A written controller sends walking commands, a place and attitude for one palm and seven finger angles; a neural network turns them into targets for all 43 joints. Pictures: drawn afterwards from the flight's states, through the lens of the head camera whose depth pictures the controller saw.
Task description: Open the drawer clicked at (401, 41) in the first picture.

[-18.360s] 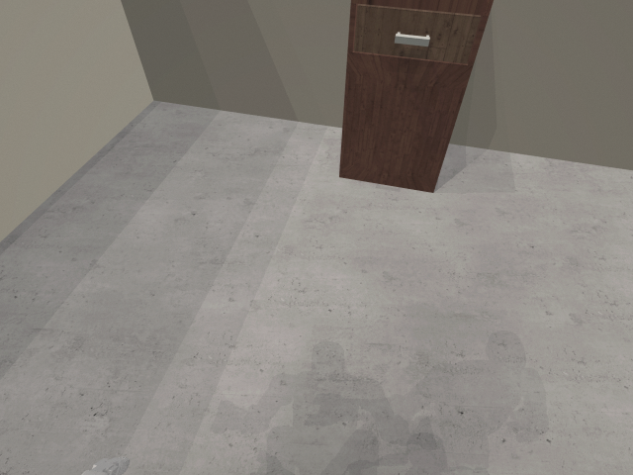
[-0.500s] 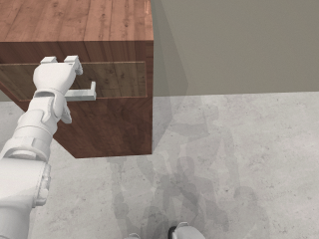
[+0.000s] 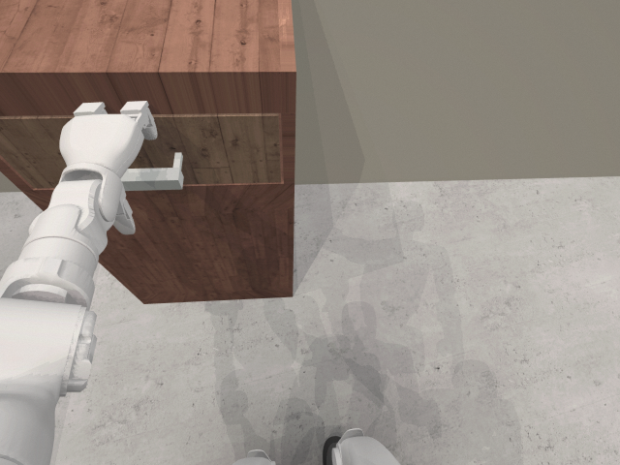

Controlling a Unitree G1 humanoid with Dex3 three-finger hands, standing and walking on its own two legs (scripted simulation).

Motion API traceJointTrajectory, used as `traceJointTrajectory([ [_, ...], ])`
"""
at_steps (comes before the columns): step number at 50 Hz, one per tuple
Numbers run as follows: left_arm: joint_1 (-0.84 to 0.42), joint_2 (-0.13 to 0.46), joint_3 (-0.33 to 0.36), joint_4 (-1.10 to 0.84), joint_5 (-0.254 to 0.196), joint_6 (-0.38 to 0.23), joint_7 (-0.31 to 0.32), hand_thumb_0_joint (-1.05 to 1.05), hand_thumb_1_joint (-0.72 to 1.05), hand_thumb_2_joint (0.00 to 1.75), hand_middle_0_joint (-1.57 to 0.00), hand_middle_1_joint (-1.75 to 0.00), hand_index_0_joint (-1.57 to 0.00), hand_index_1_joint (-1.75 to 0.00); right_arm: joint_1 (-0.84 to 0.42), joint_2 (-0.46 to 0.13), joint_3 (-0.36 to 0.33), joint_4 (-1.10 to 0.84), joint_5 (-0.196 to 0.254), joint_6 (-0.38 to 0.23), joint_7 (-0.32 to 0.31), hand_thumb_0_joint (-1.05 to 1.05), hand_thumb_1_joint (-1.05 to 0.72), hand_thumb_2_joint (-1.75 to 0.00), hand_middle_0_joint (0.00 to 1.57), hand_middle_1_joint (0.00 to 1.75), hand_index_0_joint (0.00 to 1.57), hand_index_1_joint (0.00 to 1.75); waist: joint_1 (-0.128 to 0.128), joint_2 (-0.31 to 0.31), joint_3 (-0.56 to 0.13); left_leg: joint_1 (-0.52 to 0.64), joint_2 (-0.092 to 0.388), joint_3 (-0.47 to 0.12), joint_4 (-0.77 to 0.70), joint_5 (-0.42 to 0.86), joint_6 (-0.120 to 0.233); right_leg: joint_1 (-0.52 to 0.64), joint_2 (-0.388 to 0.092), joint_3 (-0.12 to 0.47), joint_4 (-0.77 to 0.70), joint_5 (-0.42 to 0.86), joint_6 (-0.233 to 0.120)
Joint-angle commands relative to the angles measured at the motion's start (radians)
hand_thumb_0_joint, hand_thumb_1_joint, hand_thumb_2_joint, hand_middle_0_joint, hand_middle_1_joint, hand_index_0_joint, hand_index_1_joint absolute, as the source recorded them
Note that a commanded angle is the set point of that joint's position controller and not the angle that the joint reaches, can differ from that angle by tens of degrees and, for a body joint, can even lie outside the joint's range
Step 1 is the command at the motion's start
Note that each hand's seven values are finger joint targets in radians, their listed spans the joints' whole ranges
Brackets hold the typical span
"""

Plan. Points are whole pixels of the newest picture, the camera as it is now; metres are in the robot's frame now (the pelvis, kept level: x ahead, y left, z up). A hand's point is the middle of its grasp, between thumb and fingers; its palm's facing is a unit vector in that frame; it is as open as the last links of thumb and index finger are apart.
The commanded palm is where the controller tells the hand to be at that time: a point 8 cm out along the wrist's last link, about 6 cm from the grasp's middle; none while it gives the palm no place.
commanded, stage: move the hooked fingers above the handle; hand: left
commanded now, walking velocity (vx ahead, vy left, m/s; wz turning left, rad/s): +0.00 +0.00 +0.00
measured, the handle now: (142, 169) +0.55 +0.23 -0.02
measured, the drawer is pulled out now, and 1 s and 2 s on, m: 0.00 0.00 0.00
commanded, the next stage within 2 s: lower the fingers behind the handle in 0.26 s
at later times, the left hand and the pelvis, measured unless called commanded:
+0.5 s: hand (118, 174) +0.50 +0.24 +0.03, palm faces -0.07 -0.03 -1.00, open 13.7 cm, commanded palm +0.49 +0.24 +0.08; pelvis +0.00 -0.01 +0.00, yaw -1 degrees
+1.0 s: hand (119, 191) +0.50 +0.25 -0.01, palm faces -0.06 -0.04 -1.00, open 13.8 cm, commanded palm +0.49 +0.24 +0.04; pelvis +0.01 +0.00 -0.01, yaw -1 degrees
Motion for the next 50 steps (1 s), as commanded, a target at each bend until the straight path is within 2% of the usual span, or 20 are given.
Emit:
traceJointTrajectory([
  [1,-0.422,0.329,0.1,-0.153,-0.014,0.038,0.025,0.0,-0.5,0.3,-0.3,-1.2,-0.3,-1.2,0.159,-0.178,-0.063,-0.043,-0.004,-0.002,-0.014,0.0,-0.9,-0.9,0.2,0.3,0.2,0.3,-0.007,0.041,-0.435,0.174,0.026,-0.041,-0.079,0.432,-0.037,0.307,-0.001,0.032,-0.04,0.26,-0.017],
  [8,-0.395,0.351,0.117,-0.177,-0.02,0.019,0.019,0.0,-0.5,0.3,-0.3,-1.2,-0.3,-1.2,0.152,-0.179,-0.063,-0.047,-0.003,0.006,-0.017,0.0,-0.9,-0.9,0.2,0.3,0.2,0.3,0.007,0.049,-0.444,0.166,0.025,-0.037,-0.081,0.436,-0.036,0.327,-0.003,0.035,-0.04,0.273,-0.016],
  [11,-0.395,0.351,0.113,-0.156,-0.017,0.023,0.023,0.0,-0.5,0.3,-0.3,-1.2,-0.3,-1.2,0.15,-0.183,-0.062,-0.043,0.0,0.006,-0.02,0.0,-0.9,-0.9,0.2,0.3,0.2,0.3,-0.005,0.017,-0.409,0.138,0.024,-0.034,-0.083,0.39,-0.031,0.317,-0.002,0.038,-0.048,0.247,-0.014],
  [13,-0.415,0.364,0.112,-0.164,-0.014,0.02,0.023,0.0,-0.5,0.3,-0.3,-1.2,-0.3,-1.2,0.151,-0.184,-0.06,-0.043,0.001,0.006,-0.021,0.0,-0.9,-0.9,0.2,0.3,0.2,0.3,-0.004,0.05,-0.421,0.145,0.023,-0.036,-0.083,0.392,-0.034,0.307,-0.003,0.037,-0.044,0.24,-0.015],
  [15,-0.419,0.338,0.098,-0.157,-0.013,0.023,0.028,0.0,-0.5,0.3,-0.3,-1.2,-0.3,-1.2,0.155,-0.182,-0.063,-0.04,0.0,0.002,-0.021,0.0,-0.9,-0.9,0.2,0.3,0.2,0.3,-0.012,0.041,-0.414,0.158,0.027,-0.039,-0.083,0.393,-0.034,0.291,-0.002,0.031,-0.045,0.231,-0.015],
  [17,-0.407,0.367,0.128,-0.174,-0.018,0.018,0.03,0.0,-0.5,0.3,-0.3,-1.2,-0.3,-1.2,0.154,-0.184,-0.064,-0.039,-0.005,0.003,-0.02,0.0,-0.9,-0.9,0.2,0.3,0.2,0.3,0.002,0.05,-0.461,0.176,0.026,-0.036,-0.075,0.437,-0.035,0.315,-0.001,0.034,-0.039,0.267,-0.016],
  [18,-0.416,0.356,0.116,-0.182,-0.02,0.018,0.029,0.0,-0.5,0.3,-0.3,-1.2,-0.3,-1.2,0.16,-0.182,-0.065,-0.04,-0.005,0.003,-0.02,0.0,-0.9,-0.9,0.2,0.3,0.2,0.3,-0.006,0.04,-0.474,0.18,0.027,-0.036,-0.073,0.443,-0.034,0.325,-0.002,0.036,-0.04,0.281,-0.013],
  [21,-0.339,0.349,0.118,-0.127,-0.024,0.022,0.021,0.0,-0.5,0.3,-0.3,-1.2,-0.3,-1.2,0.151,-0.183,-0.061,-0.035,-0.001,0.007,-0.018,0.0,-0.9,-0.9,0.2,0.3,0.2,0.3,0.005,0.012,-0.408,0.122,0.022,-0.026,-0.079,0.394,-0.031,0.329,-0.002,0.041,-0.046,0.264,-0.013],
  [23,-0.327,0.363,0.127,-0.13,-0.023,0.014,0.02,0.0,-0.5,0.3,-0.3,-1.2,-0.3,-1.2,0.15,-0.185,-0.059,-0.037,-0.002,0.01,-0.019,0.0,-0.9,-0.9,0.2,0.3,0.2,0.3,0.011,0.007,-0.413,0.106,0.021,-0.023,-0.078,0.392,-0.029,0.344,-0.003,0.045,-0.042,0.276,-0.012],
  [24,-0.331,0.335,0.102,-0.132,-0.018,0.013,0.017,0.0,-0.5,0.3,-0.3,-1.2,-0.3,-1.2,0.147,-0.183,-0.06,-0.041,0.0,0.008,-0.021,0.0,-0.9,-0.9,0.2,0.3,0.2,0.3,0.0,0.007,-0.402,0.103,0.021,-0.022,-0.075,0.382,-0.028,0.331,-0.003,0.047,-0.043,0.273,-0.012],
  [29,-0.374,0.327,0.108,-0.223,-0.015,-0.058,0.017,0.0,-0.5,0.3,-0.3,-1.2,-0.3,-1.2,0.165,-0.179,-0.076,-0.031,-0.011,-0.007,-0.024,0.0,-0.9,-0.9,0.2,0.3,0.2,0.3,-0.008,0.069,-0.482,0.19,0.031,-0.045,-0.039,0.446,-0.037,0.264,0.002,0.041,-0.016,0.268,-0.015],
  [33,-0.374,0.298,0.112,-0.238,-0.017,-0.085,0.049,0.0,-0.5,0.3,-0.3,-1.2,-0.3,-1.2,0.173,-0.178,-0.084,-0.01,-0.023,-0.01,-0.016,0.0,-0.9,-0.9,0.2,0.3,0.2,0.3,-0.01,0.099,-0.491,0.222,0.041,-0.065,-0.005,0.515,-0.055,0.182,0.007,0.024,0.016,0.259,-0.018],
  [36,-0.373,0.291,0.111,-0.208,-0.009,-0.063,0.08,0.0,-0.5,0.3,-0.3,-1.2,-0.3,-1.2,0.173,-0.181,-0.081,0.002,-0.027,-0.007,-0.005,0.0,-0.9,-0.9,0.2,0.3,0.2,0.3,-0.015,0.092,-0.473,0.203,0.042,-0.071,0.012,0.535,-0.062,0.151,0.012,0.014,0.032,0.259,-0.02],
  [38,-0.378,0.307,0.126,-0.213,-0.003,-0.048,0.098,0.0,-0.5,0.3,-0.3,-1.2,-0.3,-1.2,0.174,-0.184,-0.082,0.007,-0.031,-0.005,0.001,0.0,-0.9,-0.9,0.2,0.3,0.2,0.3,-0.01,0.103,-0.504,0.211,0.043,-0.073,0.022,0.571,-0.066,0.156,0.013,0.014,0.043,0.279,-0.019],
  [39,-0.373,0.286,0.112,-0.204,0.0,-0.038,0.102,0.0,-0.5,0.3,-0.3,-1.2,-0.3,-1.2,0.172,-0.182,-0.083,0.007,-0.032,-0.003,0.004,0.0,-0.9,-0.9,0.2,0.3,0.2,0.3,-0.01,0.112,-0.508,0.214,0.043,-0.07,0.026,0.576,-0.067,0.155,0.014,0.013,0.044,0.282,-0.019],
  [43,-0.342,0.307,0.128,-0.196,-0.001,-0.015,0.093,0.0,-0.5,0.3,-0.3,-1.2,-0.3,-1.2,0.172,-0.186,-0.078,0.007,-0.029,0.005,0.007,0.0,-0.9,-0.9,0.2,0.3,0.2,0.3,-0.001,0.086,-0.522,0.209,0.046,-0.073,0.027,0.603,-0.066,0.184,0.014,0.013,0.048,0.309,-0.016],
  [45,-0.359,0.25,0.085,-0.204,-0.004,-0.015,0.083,0.0,-0.5,0.3,-0.3,-1.2,-0.3,-1.2,0.17,-0.179,-0.081,0.003,-0.027,0.005,0.006,0.0,-0.9,-0.9,0.2,0.3,0.2,0.3,-0.02,0.089,-0.491,0.218,0.05,-0.077,0.028,0.593,-0.065,0.158,0.015,0.01,0.04,0.291,-0.015],
  [48,-0.337,0.306,0.124,-0.191,-0.003,-0.023,0.078,0.0,-0.5,0.3,-0.3,-1.2,-0.3,-1.2,0.168,-0.185,-0.076,0.008,-0.03,0.01,0.002,0.0,-0.9,-0.9,0.2,0.3,0.2,0.3,-0.011,0.083,-0.498,0.2,0.05,-0.077,0.036,0.584,-0.063,0.155,0.014,0.011,0.055,0.287,-0.016],
  [49,-0.341,0.247,0.078,-0.176,0.001,-0.02,0.075,0.0,-0.5,0.3,-0.3,-1.2,-0.3,-1.2,0.167,-0.177,-0.078,0.008,-0.028,0.009,0.001,0.0,-0.9,-0.9,0.2,0.3,0.2,0.3,-0.026,0.085,-0.478,0.201,0.05,-0.079,0.04,0.581,-0.065,0.128,0.015,0.007,0.053,0.275,-0.016],
  [50,-0.313,0.23,0.071,-0.149,0.0,-0.016,0.073,0.0,-0.5,0.3,-0.3,-1.2,-0.3,-1.2,0.169,-0.177,-0.077,0.01,-0.028,0.008,0.004,0.0,-0.9,-0.9,0.2,0.3,0.2,0.3,-0.02,0.083,-0.445,0.182,0.049,-0.074,0.04,0.557,-0.063,0.119,0.016,0.006,0.051,0.262,-0.017],
])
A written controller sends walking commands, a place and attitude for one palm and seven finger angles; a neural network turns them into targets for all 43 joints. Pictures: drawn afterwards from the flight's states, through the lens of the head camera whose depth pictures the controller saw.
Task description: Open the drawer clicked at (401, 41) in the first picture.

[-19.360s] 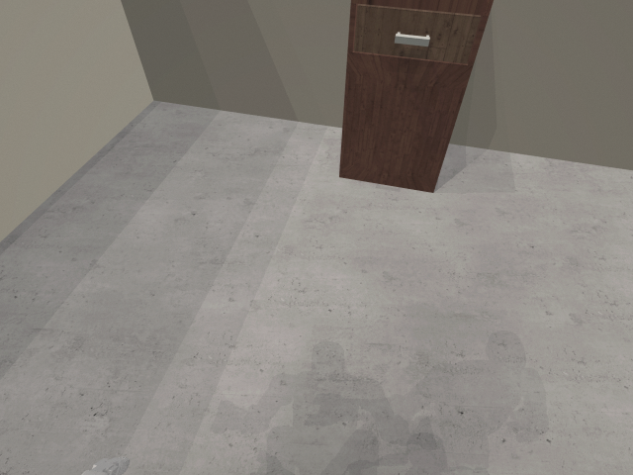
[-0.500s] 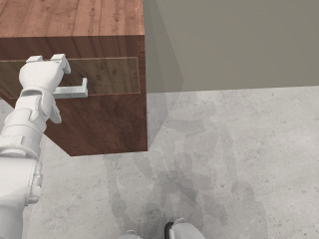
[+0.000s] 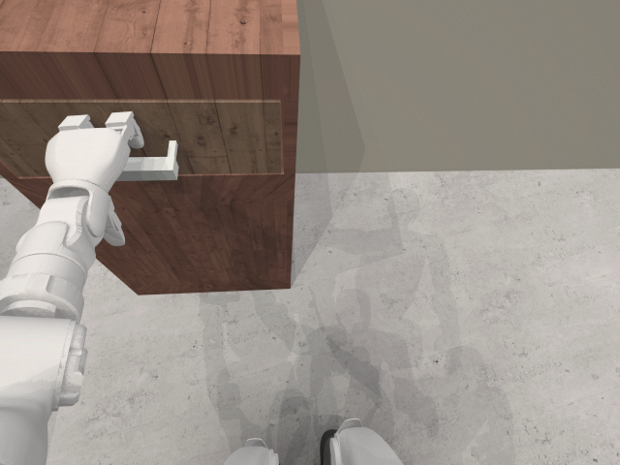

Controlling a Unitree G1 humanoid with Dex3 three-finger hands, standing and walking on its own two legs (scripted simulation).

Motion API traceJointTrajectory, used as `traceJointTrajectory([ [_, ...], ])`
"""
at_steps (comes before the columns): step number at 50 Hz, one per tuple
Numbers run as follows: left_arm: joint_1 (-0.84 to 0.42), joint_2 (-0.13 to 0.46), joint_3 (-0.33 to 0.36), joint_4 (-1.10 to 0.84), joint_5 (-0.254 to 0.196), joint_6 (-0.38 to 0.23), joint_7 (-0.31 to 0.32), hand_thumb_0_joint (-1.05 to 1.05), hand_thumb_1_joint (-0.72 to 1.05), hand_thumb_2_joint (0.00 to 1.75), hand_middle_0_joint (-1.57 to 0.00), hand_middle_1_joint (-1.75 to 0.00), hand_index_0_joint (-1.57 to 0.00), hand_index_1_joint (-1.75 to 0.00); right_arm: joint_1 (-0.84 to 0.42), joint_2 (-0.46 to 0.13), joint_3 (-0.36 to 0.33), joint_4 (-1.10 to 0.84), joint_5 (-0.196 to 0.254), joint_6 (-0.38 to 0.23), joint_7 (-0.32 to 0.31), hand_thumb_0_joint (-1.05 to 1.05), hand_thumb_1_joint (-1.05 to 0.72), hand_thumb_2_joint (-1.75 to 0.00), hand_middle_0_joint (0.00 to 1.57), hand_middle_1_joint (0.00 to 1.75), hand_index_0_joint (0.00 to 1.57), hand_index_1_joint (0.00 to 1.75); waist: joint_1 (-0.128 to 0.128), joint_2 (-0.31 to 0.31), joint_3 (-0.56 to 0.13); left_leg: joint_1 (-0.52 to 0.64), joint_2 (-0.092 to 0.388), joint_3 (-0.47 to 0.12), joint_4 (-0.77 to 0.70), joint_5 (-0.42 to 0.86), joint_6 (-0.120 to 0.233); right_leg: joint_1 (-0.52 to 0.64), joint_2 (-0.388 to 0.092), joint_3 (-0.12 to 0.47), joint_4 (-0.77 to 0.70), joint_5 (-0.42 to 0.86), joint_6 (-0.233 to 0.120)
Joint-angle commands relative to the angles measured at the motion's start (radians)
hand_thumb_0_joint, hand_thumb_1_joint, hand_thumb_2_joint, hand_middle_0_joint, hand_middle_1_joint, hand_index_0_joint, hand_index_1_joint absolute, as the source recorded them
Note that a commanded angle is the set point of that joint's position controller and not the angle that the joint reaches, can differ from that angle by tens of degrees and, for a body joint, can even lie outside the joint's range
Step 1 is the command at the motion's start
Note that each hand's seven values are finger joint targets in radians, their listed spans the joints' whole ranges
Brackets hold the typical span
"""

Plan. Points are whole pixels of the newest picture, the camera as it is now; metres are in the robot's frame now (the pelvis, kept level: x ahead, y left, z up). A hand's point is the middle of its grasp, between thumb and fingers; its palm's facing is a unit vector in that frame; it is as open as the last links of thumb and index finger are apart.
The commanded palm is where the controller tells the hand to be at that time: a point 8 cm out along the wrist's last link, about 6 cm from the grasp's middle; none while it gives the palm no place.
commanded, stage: lower the fingers behind the handle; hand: left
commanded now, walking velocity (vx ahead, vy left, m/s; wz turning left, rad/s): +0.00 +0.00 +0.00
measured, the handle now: (134, 158) +0.54 +0.23 -0.01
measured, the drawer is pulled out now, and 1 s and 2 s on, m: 0.00 0.00 0.00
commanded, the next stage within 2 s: lift the fingers back up to retry in 0.96 s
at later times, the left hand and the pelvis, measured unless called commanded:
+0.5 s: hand (112, 182) +0.49 +0.25 +0.00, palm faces -0.04 +0.00 -1.00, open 13.8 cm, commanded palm +0.48 +0.24 +0.02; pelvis -0.02 +0.00 -0.02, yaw +0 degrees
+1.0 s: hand (112, 184) +0.49 +0.25 +0.00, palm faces -0.06 +0.02 -1.00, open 13.8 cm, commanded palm +0.48 +0.23 +0.02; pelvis -0.05 -0.01 -0.04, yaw +0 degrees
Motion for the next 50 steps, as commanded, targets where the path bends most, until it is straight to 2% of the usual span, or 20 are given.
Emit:
traceJointTrajectory([
  [1,-0.385,0.216,0.022,-0.112,-0.007,0.011,0.022,0.0,-0.5,0.3,-0.3,-1.2,-0.3,-1.2,0.18,-0.188,-0.065,-0.025,-0.001,0.002,-0.012,0.0,-0.9,-0.9,0.2,0.3,0.2,0.3,-0.029,0.061,-0.396,0.266,0.038,-0.071,-0.06,0.582,-0.062,0.209,0.006,0.016,-0.029,0.289,-0.019],
  [2,-0.381,0.239,0.045,-0.106,-0.011,0.01,0.021,0.0,-0.5,0.3,-0.3,-1.2,-0.3,-1.2,0.177,-0.191,-0.064,-0.025,-0.002,0.002,-0.013,0.0,-0.9,-0.9,0.2,0.3,0.2,0.3,-0.024,0.053,-0.397,0.257,0.038,-0.07,-0.058,0.59,-0.061,0.211,0.005,0.017,-0.024,0.296,-0.02],
  [4,-0.402,0.213,0.013,-0.094,-0.008,0.016,0.018,0.0,-0.5,0.3,-0.3,-1.2,-0.3,-1.2,0.186,-0.187,-0.062,-0.029,0.0,0.002,-0.014,0.0,-0.9,-0.9,0.2,0.3,0.2,0.3,-0.038,0.05,-0.408,0.237,0.035,-0.068,-0.048,0.569,-0.056,0.205,0.004,0.017,-0.015,0.298,-0.018],
  [6,-0.366,0.245,0.036,-0.066,-0.002,0.023,0.015,0.0,-0.5,0.3,-0.3,-1.2,-0.3,-1.2,0.186,-0.193,-0.059,-0.029,-0.001,0.004,-0.013,0.0,-0.9,-0.9,0.2,0.3,0.2,0.3,-0.024,0.04,-0.407,0.208,0.03,-0.062,-0.043,0.536,-0.053,0.212,0.004,0.021,-0.009,0.289,-0.019],
  [8,-0.378,0.205,0.003,-0.052,0.0,0.028,0.011,0.0,-0.5,0.3,-0.3,-1.2,-0.3,-1.2,0.189,-0.187,-0.059,-0.032,0.001,0.005,-0.014,0.0,-0.9,-0.9,0.2,0.3,0.2,0.3,-0.038,0.038,-0.388,0.199,0.031,-0.066,-0.036,0.539,-0.054,0.188,0.004,0.018,-0.003,0.286,-0.019],
  [14,-0.387,0.197,-0.009,-0.024,0.01,0.046,0.008,0.0,-0.5,0.3,-0.3,-1.2,-0.3,-1.2,0.19,-0.191,-0.056,-0.036,0.005,0.004,-0.013,0.0,-0.9,-0.9,0.2,0.3,0.2,0.3,-0.045,0.035,-0.391,0.174,0.034,-0.077,-0.018,0.474,-0.057,0.135,0.004,0.009,0.019,0.225,-0.02],
  [17,-0.42,0.159,-0.04,-0.014,0.001,0.052,-0.004,0.0,-0.5,0.3,-0.3,-1.2,-0.3,-1.2,0.191,-0.19,-0.055,-0.039,0.007,-0.005,-0.014,0.0,-0.9,-0.9,0.2,0.3,0.2,0.3,-0.065,0.047,-0.368,0.162,0.038,-0.085,-0.01,0.44,-0.055,0.092,0.002,0.005,0.027,0.194,-0.021],
  [19,-0.412,0.194,-0.024,0.006,-0.003,0.059,-0.014,0.0,-0.5,0.3,-0.3,-1.2,-0.3,-1.2,0.194,-0.195,-0.049,-0.042,0.009,-0.007,-0.016,0.0,-0.9,-0.9,0.2,0.3,0.2,0.3,-0.061,0.033,-0.36,0.121,0.033,-0.077,-0.008,0.388,-0.046,0.102,0.001,0.008,0.03,0.173,-0.02],
  [24,-0.405,0.17,-0.054,0.015,-0.003,0.052,-0.04,0.0,-0.5,0.3,-0.3,-1.2,-0.3,-1.2,0.193,-0.193,-0.043,-0.055,0.015,-0.018,-0.022,0.0,-0.9,-0.9,0.2,0.3,0.2,0.3,-0.074,0.027,-0.346,0.076,0.035,-0.081,0.007,0.33,-0.041,0.067,-0.002,0.007,0.047,0.137,-0.018],
  [25,-0.384,0.181,-0.043,0.028,-0.002,0.053,-0.043,0.0,-0.5,0.3,-0.3,-1.2,-0.3,-1.2,0.189,-0.196,-0.042,-0.054,0.016,-0.02,-0.022,0.0,-0.9,-0.9,0.2,0.3,0.2,0.3,-0.064,0.025,-0.331,0.055,0.033,-0.077,0.011,0.299,-0.039,0.058,-0.002,0.009,0.047,0.115,-0.019],
  [29,-0.441,0.177,-0.059,0.021,-0.012,0.049,-0.057,0.0,-0.5,0.3,-0.3,-1.2,-0.3,-1.2,0.2,-0.199,-0.039,-0.059,0.02,-0.036,-0.026,0.0,-0.9,-0.9,0.2,0.3,0.2,0.3,-0.089,0.02,-0.342,0.018,0.035,-0.085,0.028,0.241,-0.032,0.023,-0.007,0.008,0.068,0.075,-0.016],
  [30,-0.426,0.212,-0.034,0.033,-0.013,0.052,-0.059,0.0,-0.5,0.3,-0.3,-1.2,-0.3,-1.2,0.201,-0.203,-0.036,-0.058,0.021,-0.037,-0.027,0.0,-0.9,-0.9,0.2,0.3,0.2,0.3,-0.076,0.024,-0.346,0.006,0.032,-0.083,0.028,0.233,-0.032,0.034,-0.008,0.01,0.071,0.07,-0.017],
  [32,-0.46,0.21,-0.04,0.001,-0.011,0.047,-0.066,0.0,-0.5,0.3,-0.3,-1.2,-0.3,-1.2,0.21,-0.202,-0.039,-0.058,0.021,-0.041,-0.027,0.0,-0.9,-0.9,0.2,0.3,0.2,0.3,-0.082,0.045,-0.381,0.032,0.035,-0.094,0.037,0.248,-0.037,0.014,-0.007,0.007,0.08,0.071,-0.019],
  [34,-0.459,0.206,-0.049,0.023,-0.012,0.054,-0.071,0.0,-0.5,0.3,-0.3,-1.2,-0.3,-1.2,0.213,-0.201,-0.035,-0.055,0.025,-0.046,-0.031,0.0,-0.9,-0.9,0.2,0.3,0.2,0.3,-0.094,0.019,-0.356,0.006,0.036,-0.094,0.039,0.224,-0.033,0.007,-0.007,0.006,0.08,0.057,-0.015],
  [37,-0.462,0.244,-0.022,0.001,-0.023,0.049,-0.082,0.0,-0.5,0.3,-0.3,-1.2,-0.3,-1.2,0.215,-0.205,-0.032,-0.059,0.025,-0.051,-0.031,0.0,-0.9,-0.9,0.2,0.3,0.2,0.3,-0.082,0.033,-0.395,-0.003,0.032,-0.084,0.044,0.223,-0.029,0.034,-0.007,0.013,0.083,0.065,-0.016],
  [42,-0.474,0.227,-0.043,0.003,-0.028,0.042,-0.099,0.0,-0.5,0.3,-0.3,-1.2,-0.3,-1.2,0.218,-0.199,-0.028,-0.059,0.031,-0.057,-0.036,0.0,-0.9,-0.9,0.2,0.3,0.2,0.3,-0.095,0.03,-0.367,-0.024,0.032,-0.084,0.043,0.19,-0.025,0.019,-0.008,0.014,0.077,0.042,-0.013],
  [44,-0.466,0.266,-0.019,-0.002,-0.026,0.034,-0.101,0.0,-0.5,0.3,-0.3,-1.2,-0.3,-1.2,0.221,-0.202,-0.025,-0.058,0.031,-0.06,-0.039,0.0,-0.9,-0.9,0.2,0.3,0.2,0.3,-0.081,0.031,-0.378,-0.042,0.029,-0.081,0.043,0.171,-0.023,0.038,-0.009,0.017,0.078,0.033,-0.013],
  [46,-0.466,0.227,-0.051,0.004,-0.029,0.035,-0.105,0.0,-0.5,0.3,-0.3,-1.2,-0.3,-1.2,0.218,-0.197,-0.024,-0.063,0.033,-0.065,-0.04,0.0,-0.9,-0.9,0.2,0.3,0.2,0.3,-0.094,0.022,-0.357,-0.06,0.027,-0.075,0.045,0.158,-0.02,0.035,-0.01,0.019,0.072,0.029,-0.011],
  [48,-0.469,0.262,-0.027,-0.002,-0.024,0.028,-0.103,0.0,-0.5,0.3,-0.3,-1.2,-0.3,-1.2,0.224,-0.201,-0.022,-0.059,0.032,-0.066,-0.042,0.0,-0.9,-0.9,0.2,0.3,0.2,0.3,-0.085,0.035,-0.376,-0.049,0.028,-0.08,0.046,0.169,-0.022,0.032,-0.009,0.019,0.08,0.032,-0.013],
  [50,-0.463,0.248,-0.033,-0.009,-0.023,0.025,-0.103,0.0,-0.5,0.3,-0.3,-1.2,-0.3,-1.2,0.225,-0.196,-0.025,-0.059,0.032,-0.067,-0.04,0.0,-0.9,-0.9,0.2,0.3,0.2,0.3,-0.079,0.052,-0.387,-0.039,0.026,-0.077,0.051,0.186,-0.024,0.031,-0.009,0.018,0.082,0.042,-0.014],
])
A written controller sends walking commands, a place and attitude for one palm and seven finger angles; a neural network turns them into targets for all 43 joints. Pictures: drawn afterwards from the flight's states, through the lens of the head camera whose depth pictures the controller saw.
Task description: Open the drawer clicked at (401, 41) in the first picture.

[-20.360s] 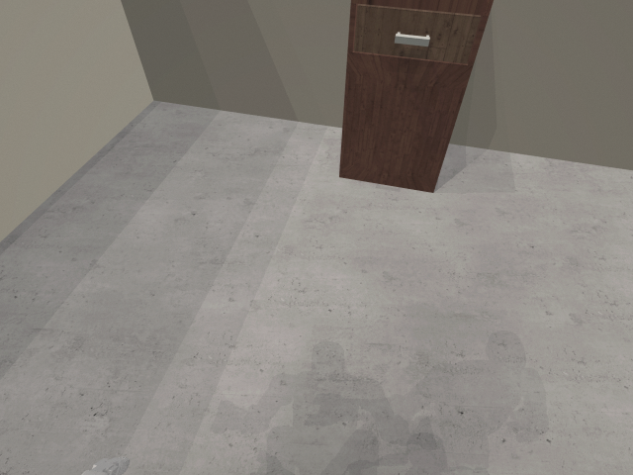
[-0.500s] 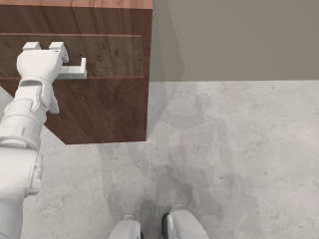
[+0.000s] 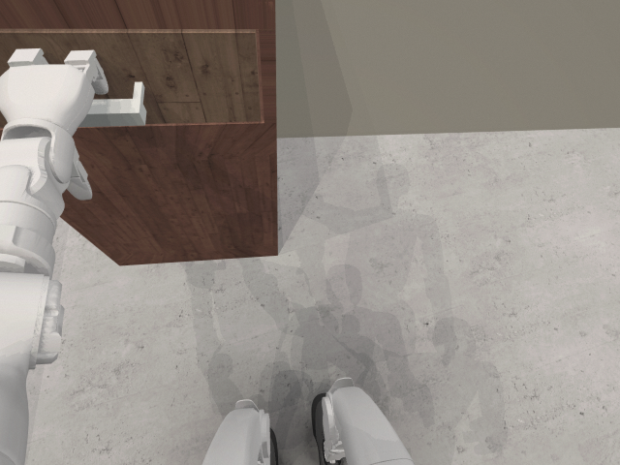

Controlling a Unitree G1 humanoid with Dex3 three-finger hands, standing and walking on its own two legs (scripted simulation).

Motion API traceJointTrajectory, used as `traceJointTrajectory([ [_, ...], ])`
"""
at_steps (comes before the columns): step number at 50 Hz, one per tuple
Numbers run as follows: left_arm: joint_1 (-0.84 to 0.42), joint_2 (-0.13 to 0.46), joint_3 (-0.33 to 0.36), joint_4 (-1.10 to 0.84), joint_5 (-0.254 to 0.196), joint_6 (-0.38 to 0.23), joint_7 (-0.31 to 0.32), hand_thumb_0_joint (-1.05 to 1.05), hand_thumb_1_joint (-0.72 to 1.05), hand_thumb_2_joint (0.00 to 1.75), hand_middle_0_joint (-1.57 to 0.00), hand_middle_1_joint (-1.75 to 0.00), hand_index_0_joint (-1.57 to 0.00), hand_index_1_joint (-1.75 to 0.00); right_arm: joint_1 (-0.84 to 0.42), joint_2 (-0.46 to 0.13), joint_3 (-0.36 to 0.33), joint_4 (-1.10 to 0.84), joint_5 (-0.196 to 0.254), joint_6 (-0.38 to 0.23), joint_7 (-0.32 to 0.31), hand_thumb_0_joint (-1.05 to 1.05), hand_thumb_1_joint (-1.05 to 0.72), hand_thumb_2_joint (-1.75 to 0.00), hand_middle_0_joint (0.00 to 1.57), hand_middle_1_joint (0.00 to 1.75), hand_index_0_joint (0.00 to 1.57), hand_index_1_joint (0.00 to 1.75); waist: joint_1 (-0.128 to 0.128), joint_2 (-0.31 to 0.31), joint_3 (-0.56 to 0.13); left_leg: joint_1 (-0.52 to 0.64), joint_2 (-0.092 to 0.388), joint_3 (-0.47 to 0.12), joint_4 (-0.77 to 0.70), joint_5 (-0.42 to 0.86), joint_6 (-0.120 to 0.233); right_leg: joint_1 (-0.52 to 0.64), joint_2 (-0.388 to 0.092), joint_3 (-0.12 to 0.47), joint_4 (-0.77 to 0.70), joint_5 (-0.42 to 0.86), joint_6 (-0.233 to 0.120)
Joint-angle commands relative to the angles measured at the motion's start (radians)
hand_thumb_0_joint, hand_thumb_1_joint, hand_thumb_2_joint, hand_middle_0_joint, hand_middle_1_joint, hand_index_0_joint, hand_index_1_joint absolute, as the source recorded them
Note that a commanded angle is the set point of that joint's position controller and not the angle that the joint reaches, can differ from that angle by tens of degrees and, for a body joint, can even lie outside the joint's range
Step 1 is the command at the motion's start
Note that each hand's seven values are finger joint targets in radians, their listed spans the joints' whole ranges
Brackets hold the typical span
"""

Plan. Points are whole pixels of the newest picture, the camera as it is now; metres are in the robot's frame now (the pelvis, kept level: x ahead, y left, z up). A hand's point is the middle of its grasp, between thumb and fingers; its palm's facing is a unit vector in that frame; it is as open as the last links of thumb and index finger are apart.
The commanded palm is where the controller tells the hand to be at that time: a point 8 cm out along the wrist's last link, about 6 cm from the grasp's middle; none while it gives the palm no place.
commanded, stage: lift the fingers back up to retry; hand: left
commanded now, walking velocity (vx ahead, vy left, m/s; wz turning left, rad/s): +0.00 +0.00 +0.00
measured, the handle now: (96, 101) +0.59 +0.24 +0.03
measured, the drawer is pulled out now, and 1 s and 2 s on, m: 0.00 0.00 0.00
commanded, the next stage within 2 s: re-aim the fingers above the handle in 0.84 s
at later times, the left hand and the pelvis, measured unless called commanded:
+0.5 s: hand (80, 119) +0.54 +0.24 +0.05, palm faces -0.08 -0.04 -1.00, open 13.6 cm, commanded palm +0.53 +0.24 +0.12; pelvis +0.03 +0.00 +0.03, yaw +0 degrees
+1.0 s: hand (57, 102) +0.54 +0.25 +0.08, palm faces -0.07 -0.04 -1.00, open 13.8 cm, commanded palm +0.52 +0.25 +0.14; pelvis +0.06 +0.01 +0.06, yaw +0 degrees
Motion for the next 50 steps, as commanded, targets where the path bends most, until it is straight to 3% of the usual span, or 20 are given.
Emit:
traceJointTrajectory([
  [1,-0.275,0.126,0.011,-0.063,-0.004,-0.011,-0.022,0.0,-0.5,0.3,-0.3,-1.2,-0.3,-1.2,0.191,-0.185,-0.071,-0.031,-0.001,-0.008,-0.013,0.0,-0.9,-0.9,0.2,0.3,0.2,0.3,-0.046,0.032,-0.384,0.218,0.031,-0.079,-0.16,0.204,-0.02,0.266,0.001,0.039,-0.112,0.05,-0.003],
  [3,-0.299,0.104,0.001,-0.076,-0.01,-0.014,-0.019,0.0,-0.5,0.3,-0.3,-1.2,-0.3,-1.2,0.195,-0.186,-0.075,-0.026,-0.004,-0.01,-0.011,0.0,-0.9,-0.9,0.2,0.3,0.2,0.3,-0.053,0.032,-0.386,0.229,0.033,-0.082,-0.156,0.208,-0.02,0.253,0.001,0.039,-0.115,0.05,0.0],
  [5,-0.338,0.165,0.034,-0.107,-0.014,-0.009,-0.015,0.0,-0.5,0.3,-0.3,-1.2,-0.3,-1.2,0.199,-0.19,-0.074,-0.024,-0.003,-0.008,-0.014,0.0,-0.9,-0.9,0.2,0.3,0.2,0.3,-0.053,0.04,-0.413,0.242,0.032,-0.079,-0.165,0.216,-0.019,0.287,0.0,0.044,-0.122,0.062,0.0],
  [8,-0.378,0.158,0.027,-0.152,-0.021,-0.008,-0.015,0.0,-0.5,0.3,-0.3,-1.2,-0.3,-1.2,0.21,-0.184,-0.08,-0.021,-0.003,-0.011,-0.014,0.0,-0.9,-0.9,0.2,0.3,0.2,0.3,-0.054,0.074,-0.46,0.309,0.03,-0.086,-0.179,0.261,-0.025,0.311,0.002,0.042,-0.139,0.089,0.001],
  [9,-0.36,0.182,0.05,-0.156,-0.022,-0.009,-0.015,0.0,-0.5,0.3,-0.3,-1.2,-0.3,-1.2,0.212,-0.186,-0.079,-0.019,-0.002,-0.009,-0.013,0.0,-0.9,-0.9,0.2,0.3,0.2,0.3,-0.037,0.077,-0.464,0.326,0.03,-0.087,-0.189,0.277,-0.028,0.327,0.003,0.04,-0.144,0.096,-0.001],
  [12,-0.392,0.171,0.05,-0.214,-0.034,-0.022,-0.012,0.0,-0.5,0.3,-0.3,-1.2,-0.3,-1.2,0.212,-0.18,-0.084,-0.016,-0.005,-0.01,-0.014,0.0,-0.9,-0.9,0.2,0.3,0.2,0.3,-0.042,0.079,-0.502,0.396,0.031,-0.088,-0.205,0.331,-0.029,0.363,0.005,0.042,-0.17,0.136,0.0],
  [14,-0.371,0.192,0.069,-0.231,-0.033,-0.032,-0.01,0.0,-0.5,0.3,-0.3,-1.2,-0.3,-1.2,0.211,-0.177,-0.085,-0.014,-0.005,-0.007,-0.015,0.0,-0.9,-0.9,0.2,0.3,0.2,0.3,-0.022,0.105,-0.512,0.43,0.029,-0.086,-0.218,0.37,-0.035,0.389,0.007,0.043,-0.182,0.161,-0.003],
  [16,-0.385,0.159,0.055,-0.28,-0.036,-0.048,0.002,0.0,-0.5,0.3,-0.3,-1.2,-0.3,-1.2,0.205,-0.171,-0.091,-0.013,-0.008,-0.007,-0.014,0.0,-0.9,-0.9,0.2,0.3,0.2,0.3,-0.024,0.118,-0.511,0.477,0.031,-0.082,-0.235,0.408,-0.037,0.405,0.009,0.044,-0.205,0.185,-0.003],
  [18,-0.362,0.206,0.104,-0.303,-0.033,-0.062,0.023,0.0,-0.5,0.3,-0.3,-1.2,-0.3,-1.2,0.202,-0.173,-0.093,-0.009,-0.013,-0.001,-0.011,0.0,-0.9,-0.9,0.2,0.3,0.2,0.3,-0.002,0.134,-0.534,0.515,0.031,-0.081,-0.244,0.472,-0.046,0.433,0.011,0.044,-0.21,0.224,-0.006],
  [21,-0.311,0.241,0.14,-0.257,-0.027,-0.041,0.061,0.0,-0.5,0.3,-0.3,-1.2,-0.3,-1.2,0.179,-0.177,-0.085,-0.005,-0.018,0.016,-0.004,0.0,-0.9,-0.9,0.2,0.3,0.2,0.3,0.015,0.091,-0.455,0.463,0.024,-0.058,-0.277,0.462,-0.037,0.497,0.011,0.048,-0.235,0.246,-0.005],
  [24,-0.334,0.3,0.187,-0.344,-0.019,-0.043,0.091,0.0,-0.5,0.3,-0.3,-1.2,-0.3,-1.2,0.164,-0.178,-0.09,-0.016,-0.022,0.024,-0.002,0.0,-0.9,-0.9,0.2,0.3,0.2,0.3,0.043,0.123,-0.534,0.507,0.02,-0.049,-0.297,0.536,-0.038,0.594,0.007,0.061,-0.241,0.33,-0.007],
  [27,-0.312,0.247,0.176,-0.4,-0.029,-0.045,0.102,0.0,-0.5,0.3,-0.3,-1.2,-0.3,-1.2,0.152,-0.169,-0.102,-0.02,-0.026,0.032,0.004,0.0,-0.9,-0.9,0.2,0.3,0.2,0.3,0.048,0.141,-0.569,0.617,0.031,-0.053,-0.302,0.712,-0.055,0.61,0.01,0.053,-0.251,0.411,-0.006],
  [30,-0.274,0.239,0.172,-0.358,-0.036,-0.022,0.097,0.0,-0.5,0.3,-0.3,-1.2,-0.3,-1.2,0.141,-0.176,-0.106,-0.012,-0.02,0.044,0.005,0.0,-0.9,-0.9,0.2,0.3,0.2,0.3,0.04,0.075,-0.493,0.609,0.035,-0.049,-0.334,0.687,-0.05,0.632,0.01,0.05,-0.284,0.403,-0.001],
  [33,-0.274,0.216,0.156,-0.4,-0.034,-0.02,0.085,0.0,-0.5,0.3,-0.3,-1.2,-0.3,-1.2,0.133,-0.169,-0.111,-0.02,-0.016,0.049,0.004,0.0,-0.9,-0.9,0.2,0.3,0.2,0.3,0.053,0.104,-0.531,0.675,0.037,-0.051,-0.354,0.762,-0.055,0.664,0.008,0.054,-0.3,0.435,-0.002],
  [35,-0.212,0.136,0.107,-0.339,-0.043,-0.01,0.068,0.0,-0.5,0.3,-0.3,-1.2,-0.3,-1.2,0.132,-0.165,-0.115,-0.014,-0.014,0.052,0.007,0.0,-0.9,-0.9,0.2,0.3,0.2,0.3,0.045,0.073,-0.454,0.677,0.043,-0.052,-0.364,0.777,-0.058,0.638,0.01,0.046,-0.318,0.419,-0.001],
  [37,-0.188,0.105,0.088,-0.323,-0.049,-0.015,0.049,0.0,-0.5,0.3,-0.3,-1.2,-0.3,-1.2,0.128,-0.164,-0.116,-0.02,-0.013,0.058,0.006,0.0,-0.9,-0.9,0.2,0.3,0.2,0.3,0.047,0.043,-0.437,0.667,0.041,-0.046,-0.375,0.773,-0.053,0.659,0.008,0.052,-0.328,0.433,-0.002],
  [41,-0.158,0.112,0.082,-0.287,-0.026,-0.016,0.032,0.0,-0.5,0.3,-0.3,-1.2,-0.3,-1.2,0.115,-0.163,-0.114,-0.027,-0.007,0.066,0.004,0.0,-0.9,-0.9,0.2,0.3,0.2,0.3,0.056,0.012,-0.38,0.622,0.034,-0.037,-0.394,0.683,-0.045,0.668,0.006,0.059,-0.337,0.405,-0.005],
  [42,-0.195,0.088,0.061,-0.31,-0.022,-0.024,0.03,0.0,-0.5,0.3,-0.3,-1.2,-0.3,-1.2,0.115,-0.159,-0.116,-0.03,-0.008,0.066,0.003,0.0,-0.9,-0.9,0.2,0.3,0.2,0.3,0.044,0.02,-0.39,0.642,0.037,-0.045,-0.39,0.716,-0.048,0.657,0.005,0.059,-0.334,0.415,-0.006],
  [44,-0.171,0.13,0.105,-0.324,-0.024,-0.036,0.031,0.0,-0.5,0.3,-0.3,-1.2,-0.3,-1.2,0.114,-0.159,-0.118,-0.031,-0.013,0.066,0.006,0.0,-0.9,-0.9,0.2,0.3,0.2,0.3,0.068,0.05,-0.415,0.665,0.039,-0.044,-0.383,0.761,-0.054,0.66,0.007,0.06,-0.324,0.422,-0.007],
  [50,-0.203,0.132,0.112,-0.346,-0.013,-0.045,0.061,0.0,-0.5,0.3,-0.3,-1.2,-0.3,-1.2,0.109,-0.156,-0.122,-0.039,-0.018,0.062,0.009,0.0,-0.9,-0.9,0.2,0.3,0.2,0.3,0.061,0.052,-0.435,0.663,0.038,-0.05,-0.365,0.757,-0.056,0.633,0.009,0.058,-0.306,0.41,-0.006],
])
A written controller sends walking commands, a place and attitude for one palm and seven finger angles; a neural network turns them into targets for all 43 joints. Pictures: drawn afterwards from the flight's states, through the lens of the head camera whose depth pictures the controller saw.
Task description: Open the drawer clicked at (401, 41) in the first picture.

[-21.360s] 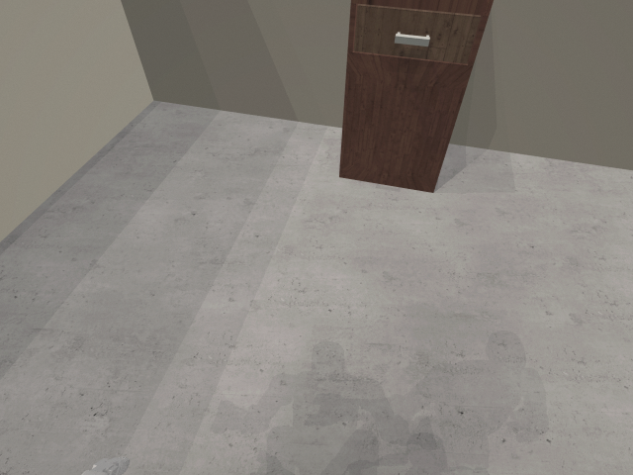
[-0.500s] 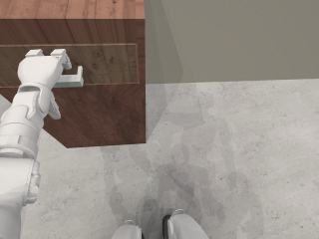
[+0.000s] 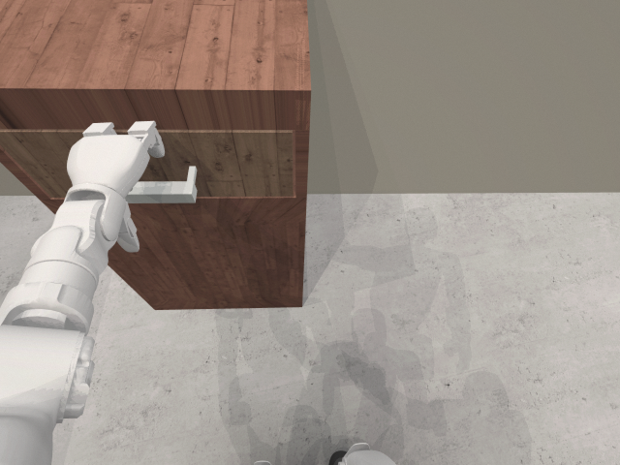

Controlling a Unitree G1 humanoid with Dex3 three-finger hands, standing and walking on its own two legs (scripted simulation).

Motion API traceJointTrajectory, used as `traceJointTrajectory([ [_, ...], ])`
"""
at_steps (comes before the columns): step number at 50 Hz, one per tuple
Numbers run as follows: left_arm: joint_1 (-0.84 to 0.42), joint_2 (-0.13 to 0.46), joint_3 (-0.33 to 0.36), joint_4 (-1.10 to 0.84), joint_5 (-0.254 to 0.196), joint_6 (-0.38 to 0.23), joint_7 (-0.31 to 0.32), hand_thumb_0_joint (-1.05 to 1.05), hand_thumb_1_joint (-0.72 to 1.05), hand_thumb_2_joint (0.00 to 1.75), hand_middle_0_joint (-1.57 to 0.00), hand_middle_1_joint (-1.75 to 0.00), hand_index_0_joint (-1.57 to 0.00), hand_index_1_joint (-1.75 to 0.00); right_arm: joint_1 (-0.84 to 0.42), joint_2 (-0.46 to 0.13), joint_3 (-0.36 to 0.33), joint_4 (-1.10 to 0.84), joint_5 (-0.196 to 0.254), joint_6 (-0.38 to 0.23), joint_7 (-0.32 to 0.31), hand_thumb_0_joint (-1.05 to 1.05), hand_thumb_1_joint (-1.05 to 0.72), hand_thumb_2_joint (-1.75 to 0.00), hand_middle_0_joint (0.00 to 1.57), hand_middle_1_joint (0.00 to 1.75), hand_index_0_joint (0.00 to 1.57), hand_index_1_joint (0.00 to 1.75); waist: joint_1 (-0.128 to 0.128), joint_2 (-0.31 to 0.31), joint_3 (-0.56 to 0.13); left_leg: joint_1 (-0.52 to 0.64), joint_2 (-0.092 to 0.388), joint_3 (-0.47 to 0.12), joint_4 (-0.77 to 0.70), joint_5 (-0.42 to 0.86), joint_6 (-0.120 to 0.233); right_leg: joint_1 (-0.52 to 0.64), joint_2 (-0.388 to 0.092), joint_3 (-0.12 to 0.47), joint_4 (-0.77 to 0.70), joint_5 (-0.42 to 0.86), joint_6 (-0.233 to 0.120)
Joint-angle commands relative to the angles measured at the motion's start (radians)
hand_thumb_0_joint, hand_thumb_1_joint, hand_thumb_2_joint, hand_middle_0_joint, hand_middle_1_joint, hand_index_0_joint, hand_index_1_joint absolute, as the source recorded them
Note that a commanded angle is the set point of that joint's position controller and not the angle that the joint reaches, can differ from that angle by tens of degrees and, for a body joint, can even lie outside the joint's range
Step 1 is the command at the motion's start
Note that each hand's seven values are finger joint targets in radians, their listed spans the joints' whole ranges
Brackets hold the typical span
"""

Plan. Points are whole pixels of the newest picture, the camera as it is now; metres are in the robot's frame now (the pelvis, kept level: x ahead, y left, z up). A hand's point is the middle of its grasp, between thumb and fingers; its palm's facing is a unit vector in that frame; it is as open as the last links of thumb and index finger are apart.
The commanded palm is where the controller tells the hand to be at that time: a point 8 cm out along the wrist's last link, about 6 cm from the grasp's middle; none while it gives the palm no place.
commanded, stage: re-aim the fingers above the handle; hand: left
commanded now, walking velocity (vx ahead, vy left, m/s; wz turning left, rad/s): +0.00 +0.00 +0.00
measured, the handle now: (157, 182) +0.53 +0.23 -0.03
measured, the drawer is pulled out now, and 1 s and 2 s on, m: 0.00 0.00 0.00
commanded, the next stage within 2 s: lower the fingers behind the handle in 1.96 s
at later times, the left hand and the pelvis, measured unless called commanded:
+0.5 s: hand (132, 185) +0.47 +0.24 +0.03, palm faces -0.04 -0.03 -1.00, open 13.8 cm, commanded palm +0.45 +0.24 +0.09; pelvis -0.01 +0.00 +0.00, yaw -1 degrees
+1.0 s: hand (145, 181) +0.48 +0.22 +0.04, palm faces -0.03 -0.02 -1.00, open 13.7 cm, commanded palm +0.46 +0.23 +0.09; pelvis -0.02 -0.01 +0.00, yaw +0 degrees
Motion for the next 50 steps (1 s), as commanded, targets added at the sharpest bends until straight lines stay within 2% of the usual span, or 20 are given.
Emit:
traceJointTrajectory([
  [1,-0.434,0.289,0.105,-0.197,-0.002,0.003,0.063,0.0,-0.5,0.3,-0.3,-1.2,-0.3,-1.2,0.165,-0.17,-0.065,-0.032,-0.009,-0.005,-0.008,0.0,-0.9,-0.9,0.2,0.3,0.2,0.3,-0.015,0.073,-0.456,0.259,0.042,-0.051,-0.018,0.717,-0.06,0.233,0.002,0.025,0.006,0.381,-0.014],
  [7,-0.433,0.255,0.087,-0.199,-0.011,0.018,0.062,0.0,-0.5,0.3,-0.3,-1.2,-0.3,-1.2,0.172,-0.17,-0.069,-0.025,-0.011,-0.007,-0.003,0.0,-0.9,-0.9,0.2,0.3,0.2,0.3,-0.02,0.068,-0.484,0.278,0.046,-0.058,-0.011,0.762,-0.064,0.239,0.003,0.022,0.005,0.395,-0.011],
  [10,-0.467,0.21,0.041,-0.193,-0.011,0.025,0.051,0.0,-0.5,0.3,-0.3,-1.2,-0.3,-1.2,0.179,-0.169,-0.07,-0.017,-0.005,-0.008,-0.004,0.0,-0.9,-0.9,0.2,0.3,0.2,0.3,-0.04,0.056,-0.441,0.275,0.048,-0.061,-0.023,0.706,-0.062,0.216,0.004,0.015,-0.011,0.357,-0.011],
  [12,-0.473,0.247,0.073,-0.234,-0.017,0.011,0.048,0.0,-0.5,0.3,-0.3,-1.2,-0.3,-1.2,0.177,-0.171,-0.07,-0.022,-0.009,-0.01,-0.006,0.0,-0.9,-0.9,0.2,0.3,0.2,0.3,-0.022,0.094,-0.492,0.311,0.049,-0.067,-0.024,0.749,-0.069,0.228,0.005,0.018,-0.005,0.366,-0.014],
  [13,-0.443,0.242,0.075,-0.214,-0.015,0.013,0.046,0.0,-0.5,0.3,-0.3,-1.2,-0.3,-1.2,0.178,-0.167,-0.07,-0.021,-0.008,-0.009,-0.005,0.0,-0.9,-0.9,0.2,0.3,0.2,0.3,-0.018,0.086,-0.488,0.311,0.05,-0.069,-0.023,0.753,-0.069,0.228,0.005,0.016,-0.005,0.363,-0.013],
  [14,-0.462,0.213,0.049,-0.213,-0.015,0.012,0.046,0.0,-0.5,0.3,-0.3,-1.2,-0.3,-1.2,0.178,-0.167,-0.07,-0.016,-0.007,-0.01,-0.006,0.0,-0.9,-0.9,0.2,0.3,0.2,0.3,-0.034,0.081,-0.461,0.308,0.053,-0.071,-0.025,0.746,-0.071,0.207,0.006,0.012,-0.009,0.353,-0.012],
  [17,-0.422,0.29,0.114,-0.183,-0.012,0.022,0.056,0.0,-0.5,0.3,-0.3,-1.2,-0.3,-1.2,0.167,-0.176,-0.062,-0.015,-0.01,-0.005,-0.006,0.0,-0.9,-0.9,0.2,0.3,0.2,0.3,-0.006,0.063,-0.447,0.247,0.044,-0.057,-0.039,0.695,-0.064,0.251,0.002,0.019,-0.006,0.359,-0.017],
  [19,-0.425,0.235,0.069,-0.173,-0.006,0.031,0.062,0.0,-0.5,0.3,-0.3,-1.2,-0.3,-1.2,0.164,-0.169,-0.064,-0.02,-0.006,-0.008,-0.003,0.0,-0.9,-0.9,0.2,0.3,0.2,0.3,-0.016,0.064,-0.419,0.243,0.046,-0.054,-0.043,0.67,-0.064,0.233,0.003,0.015,-0.012,0.339,-0.016],
  [21,-0.416,0.268,0.088,-0.151,-0.003,0.044,0.064,0.0,-0.5,0.3,-0.3,-1.2,-0.3,-1.2,0.164,-0.175,-0.06,-0.022,-0.003,-0.008,-0.003,0.0,-0.9,-0.9,0.2,0.3,0.2,0.3,-0.011,0.038,-0.406,0.213,0.042,-0.048,-0.053,0.624,-0.057,0.258,0.003,0.019,-0.015,0.335,-0.017],
  [22,-0.42,0.273,0.098,-0.171,-0.005,0.041,0.063,0.0,-0.5,0.3,-0.3,-1.2,-0.3,-1.2,0.16,-0.175,-0.062,-0.028,-0.004,-0.01,-0.004,0.0,-0.9,-0.9,0.2,0.3,0.2,0.3,-0.004,0.048,-0.44,0.226,0.042,-0.048,-0.052,0.635,-0.056,0.271,0.001,0.023,-0.012,0.345,-0.017],
  [24,-0.433,0.234,0.064,-0.176,-0.001,0.041,0.062,0.0,-0.5,0.3,-0.3,-1.2,-0.3,-1.2,0.166,-0.169,-0.066,-0.028,-0.001,-0.014,-0.005,0.0,-0.9,-0.9,0.2,0.3,0.2,0.3,-0.017,0.059,-0.435,0.245,0.044,-0.052,-0.051,0.646,-0.059,0.253,0.002,0.019,-0.014,0.34,-0.016],
  [27,-0.419,0.266,0.097,-0.187,-0.012,0.035,0.057,0.0,-0.5,0.3,-0.3,-1.2,-0.3,-1.2,0.165,-0.174,-0.066,-0.032,-0.002,-0.017,-0.008,0.0,-0.9,-0.9,0.2,0.3,0.2,0.3,-0.008,0.026,-0.452,0.239,0.043,-0.051,-0.054,0.639,-0.054,0.283,0.001,0.027,-0.018,0.349,-0.014],
  [28,-0.421,0.221,0.056,-0.172,-0.011,0.036,0.055,0.0,-0.5,0.3,-0.3,-1.2,-0.3,-1.2,0.165,-0.168,-0.068,-0.031,0.001,-0.019,-0.009,0.0,-0.9,-0.9,0.2,0.3,0.2,0.3,-0.024,0.03,-0.431,0.233,0.042,-0.047,-0.057,0.609,-0.051,0.268,-0.001,0.025,-0.024,0.336,-0.011],
  [31,-0.431,0.268,0.085,-0.164,-0.003,0.037,0.061,0.0,-0.5,0.3,-0.3,-1.2,-0.3,-1.2,0.158,-0.173,-0.063,-0.03,0.002,-0.025,-0.011,0.0,-0.9,-0.9,0.2,0.3,0.2,0.3,-0.013,0.031,-0.397,0.196,0.034,-0.039,-0.071,0.53,-0.043,0.274,-0.002,0.03,-0.03,0.306,-0.016],
  [38,-0.508,0.231,0.043,-0.154,0.004,0.039,0.068,0.0,-0.5,0.3,-0.3,-1.2,-0.3,-1.2,0.171,-0.169,-0.065,-0.023,0.004,-0.043,-0.016,0.0,-0.9,-0.9,0.2,0.3,0.2,0.3,-0.041,0.067,-0.408,0.232,0.035,-0.052,-0.058,0.526,-0.051,0.211,-0.002,0.022,-0.023,0.274,-0.017],
  [41,-0.535,0.177,0.005,-0.143,0.0,0.047,0.066,0.0,-0.5,0.3,-0.3,-1.2,-0.3,-1.2,0.181,-0.168,-0.068,-0.018,0.003,-0.05,-0.014,0.0,-0.9,-0.9,0.2,0.3,0.2,0.3,-0.062,0.057,-0.407,0.256,0.039,-0.062,-0.048,0.532,-0.054,0.175,0.001,0.016,-0.025,0.261,-0.014],
  [43,-0.545,0.208,0.032,-0.157,-0.001,0.043,0.067,0.0,-0.5,0.3,-0.3,-1.2,-0.3,-1.2,0.186,-0.168,-0.069,-0.016,0.0,-0.052,-0.014,0.0,-0.9,-0.9,0.2,0.3,0.2,0.3,-0.047,0.074,-0.448,0.27,0.038,-0.062,-0.041,0.575,-0.057,0.192,0.002,0.018,-0.015,0.284,-0.015],
  [46,-0.511,0.274,0.077,-0.099,0.008,0.068,0.071,0.0,-0.5,0.3,-0.3,-1.2,-0.3,-1.2,0.177,-0.176,-0.056,-0.016,0.001,-0.046,-0.014,0.0,-0.9,-0.9,0.2,0.3,0.2,0.3,-0.034,0.033,-0.413,0.183,0.028,-0.043,-0.046,0.512,-0.045,0.233,-0.001,0.026,-0.014,0.293,-0.015],
  [49,-0.525,0.25,0.051,-0.091,0.014,0.084,0.074,0.0,-0.5,0.3,-0.3,-1.2,-0.3,-1.2,0.178,-0.172,-0.053,-0.024,0.002,-0.049,-0.015,0.0,-0.9,-0.9,0.2,0.3,0.2,0.3,-0.038,0.053,-0.407,0.166,0.026,-0.038,-0.049,0.511,-0.042,0.243,-0.002,0.026,-0.01,0.309,-0.016],
  [50,-0.514,0.286,0.08,-0.094,0.016,0.086,0.075,0.0,-0.5,0.3,-0.3,-1.2,-0.3,-1.2,0.18,-0.177,-0.054,-0.024,0.001,-0.048,-0.015,0.0,-0.9,-0.9,0.2,0.3,0.2,0.3,-0.03,0.032,-0.429,0.166,0.027,-0.038,-0.047,0.517,-0.04,0.26,-0.002,0.028,-0.008,0.316,-0.014],
])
